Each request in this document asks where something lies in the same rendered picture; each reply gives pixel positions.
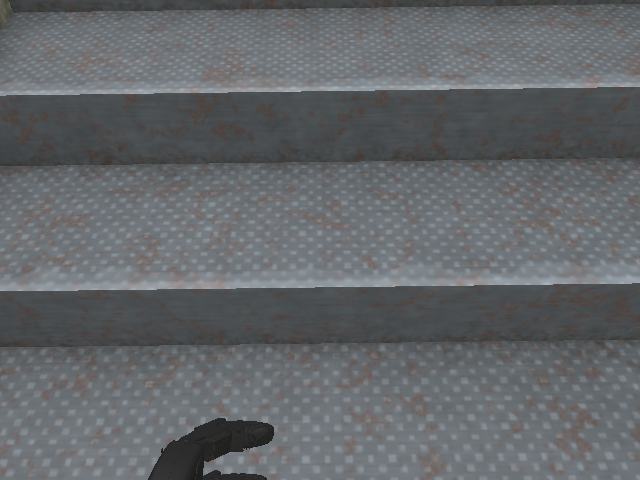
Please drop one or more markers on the robot left hand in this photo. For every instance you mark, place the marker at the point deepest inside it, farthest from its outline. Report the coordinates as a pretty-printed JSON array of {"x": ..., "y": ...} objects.
[{"x": 184, "y": 459}]

